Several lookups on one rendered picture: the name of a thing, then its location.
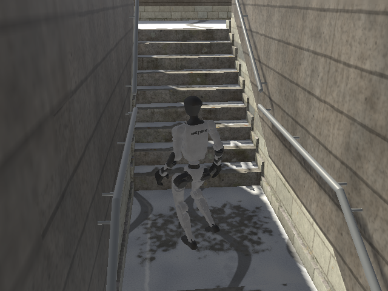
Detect right robot forearm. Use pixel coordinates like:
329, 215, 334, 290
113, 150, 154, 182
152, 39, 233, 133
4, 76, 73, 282
214, 146, 224, 165

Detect robot right upper arm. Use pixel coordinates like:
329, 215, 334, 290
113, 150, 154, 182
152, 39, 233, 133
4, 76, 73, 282
204, 120, 223, 151

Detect left robot hand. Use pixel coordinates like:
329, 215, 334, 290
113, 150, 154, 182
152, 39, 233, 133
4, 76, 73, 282
155, 170, 169, 186

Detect robot left upper arm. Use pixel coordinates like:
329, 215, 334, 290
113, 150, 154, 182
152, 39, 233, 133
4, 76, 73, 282
172, 124, 185, 161

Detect right robot hand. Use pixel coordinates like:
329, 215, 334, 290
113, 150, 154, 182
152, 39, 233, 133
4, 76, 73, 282
209, 162, 221, 178

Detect left robot thigh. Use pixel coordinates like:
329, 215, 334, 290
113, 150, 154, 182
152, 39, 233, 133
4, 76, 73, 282
172, 172, 189, 214

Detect right robot foot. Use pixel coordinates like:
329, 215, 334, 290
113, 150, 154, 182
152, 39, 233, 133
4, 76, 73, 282
205, 224, 220, 233

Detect left robot forearm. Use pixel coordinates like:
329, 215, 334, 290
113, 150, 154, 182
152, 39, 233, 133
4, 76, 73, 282
159, 152, 176, 176

